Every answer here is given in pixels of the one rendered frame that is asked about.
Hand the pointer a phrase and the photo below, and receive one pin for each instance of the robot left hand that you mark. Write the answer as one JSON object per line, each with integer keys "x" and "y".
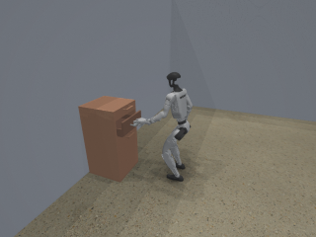
{"x": 140, "y": 121}

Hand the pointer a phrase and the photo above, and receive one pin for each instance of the robot left upper arm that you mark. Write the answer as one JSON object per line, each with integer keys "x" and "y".
{"x": 170, "y": 98}

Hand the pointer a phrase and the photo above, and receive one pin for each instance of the drawer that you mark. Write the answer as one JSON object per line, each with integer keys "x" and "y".
{"x": 123, "y": 125}

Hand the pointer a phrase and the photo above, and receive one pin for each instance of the robot left foot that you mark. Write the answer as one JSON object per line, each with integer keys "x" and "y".
{"x": 173, "y": 177}

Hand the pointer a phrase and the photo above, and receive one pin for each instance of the robot left thigh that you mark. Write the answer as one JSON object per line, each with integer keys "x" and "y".
{"x": 171, "y": 140}

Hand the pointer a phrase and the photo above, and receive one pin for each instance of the cabinet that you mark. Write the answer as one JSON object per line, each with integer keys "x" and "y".
{"x": 108, "y": 155}

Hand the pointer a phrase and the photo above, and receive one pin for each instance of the robot left forearm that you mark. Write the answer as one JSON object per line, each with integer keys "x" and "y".
{"x": 154, "y": 119}

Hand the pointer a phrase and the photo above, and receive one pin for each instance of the robot right forearm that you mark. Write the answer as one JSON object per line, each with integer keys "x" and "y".
{"x": 188, "y": 112}

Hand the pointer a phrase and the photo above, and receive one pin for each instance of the robot right upper arm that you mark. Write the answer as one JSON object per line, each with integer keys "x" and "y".
{"x": 189, "y": 103}

